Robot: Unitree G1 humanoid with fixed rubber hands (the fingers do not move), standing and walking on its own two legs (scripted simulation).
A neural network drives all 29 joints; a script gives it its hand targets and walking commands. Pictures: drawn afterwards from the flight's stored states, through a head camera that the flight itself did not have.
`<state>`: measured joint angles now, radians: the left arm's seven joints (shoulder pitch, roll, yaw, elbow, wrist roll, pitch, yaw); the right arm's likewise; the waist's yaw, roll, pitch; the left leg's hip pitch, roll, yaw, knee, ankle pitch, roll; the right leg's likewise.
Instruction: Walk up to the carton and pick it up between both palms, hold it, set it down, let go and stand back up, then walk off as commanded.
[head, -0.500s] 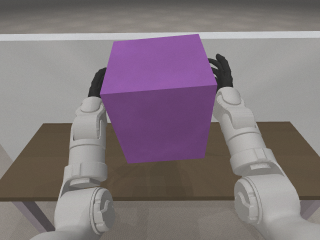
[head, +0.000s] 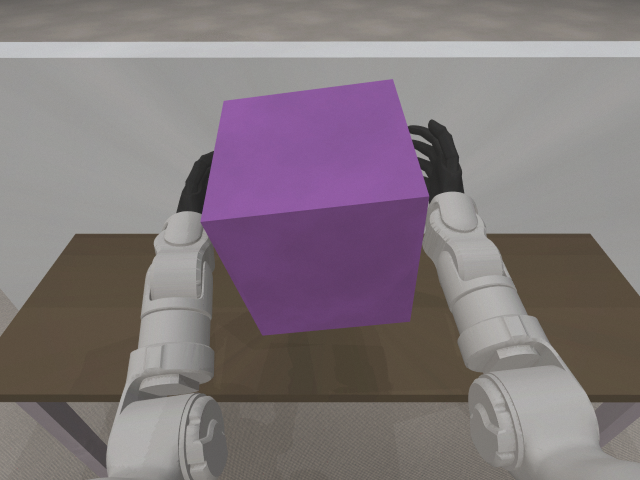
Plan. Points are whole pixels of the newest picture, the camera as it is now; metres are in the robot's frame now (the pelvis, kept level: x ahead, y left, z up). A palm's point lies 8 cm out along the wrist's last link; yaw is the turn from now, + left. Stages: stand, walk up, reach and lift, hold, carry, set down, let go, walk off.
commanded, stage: set down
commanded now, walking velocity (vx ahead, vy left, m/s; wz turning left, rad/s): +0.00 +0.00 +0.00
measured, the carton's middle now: (322, 217) +0.41 +0.01 +0.16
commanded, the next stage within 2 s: none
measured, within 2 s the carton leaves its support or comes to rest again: neither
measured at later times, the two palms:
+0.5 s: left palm (215, 232) +0.40 +0.15 +0.15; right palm (446, 200) +0.41 -0.15 +0.19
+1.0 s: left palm (228, 245) +0.41 +0.14 +0.12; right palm (449, 214) +0.42 -0.16 +0.16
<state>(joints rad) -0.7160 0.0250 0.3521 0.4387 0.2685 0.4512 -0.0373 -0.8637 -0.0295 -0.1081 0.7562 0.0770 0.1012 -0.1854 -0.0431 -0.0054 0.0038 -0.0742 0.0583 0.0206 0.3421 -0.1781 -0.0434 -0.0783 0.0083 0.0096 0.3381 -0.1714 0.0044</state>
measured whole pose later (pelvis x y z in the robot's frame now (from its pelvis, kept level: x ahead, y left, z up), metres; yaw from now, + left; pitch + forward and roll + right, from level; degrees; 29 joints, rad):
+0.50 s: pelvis +0.00 +0.00 +0.00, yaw +0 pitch -5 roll +0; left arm -0.72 -0.04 0.40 0.50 0.29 0.34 -0.02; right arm -0.86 -0.02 -0.21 0.80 -0.02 -0.02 -0.11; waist -0.04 -0.01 0.08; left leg -0.07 0.06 0.02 0.33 -0.18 -0.04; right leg -0.08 0.01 0.01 0.34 -0.17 0.00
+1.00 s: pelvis +0.01 +0.00 +0.00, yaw +0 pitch -4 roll +0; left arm -0.71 -0.07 0.44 0.60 0.29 0.25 0.01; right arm -0.86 -0.01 -0.31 0.88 -0.12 -0.08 -0.05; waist -0.04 -0.01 0.08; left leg -0.07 0.06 0.02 0.32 -0.18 -0.04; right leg -0.08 0.01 0.01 0.34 -0.18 0.00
